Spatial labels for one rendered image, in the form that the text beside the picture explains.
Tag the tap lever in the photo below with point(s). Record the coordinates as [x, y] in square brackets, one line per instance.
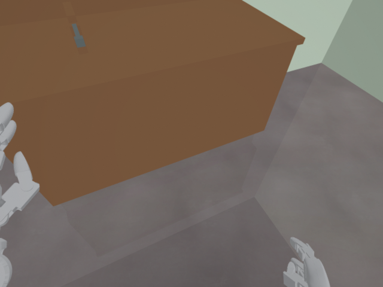
[78, 39]

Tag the robot left forearm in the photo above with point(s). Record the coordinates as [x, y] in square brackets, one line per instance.
[5, 265]

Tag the right robot hand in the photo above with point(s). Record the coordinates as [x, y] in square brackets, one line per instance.
[310, 273]

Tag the counter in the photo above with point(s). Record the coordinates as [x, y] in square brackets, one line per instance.
[158, 81]

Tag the left robot hand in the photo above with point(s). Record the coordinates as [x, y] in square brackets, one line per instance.
[19, 194]

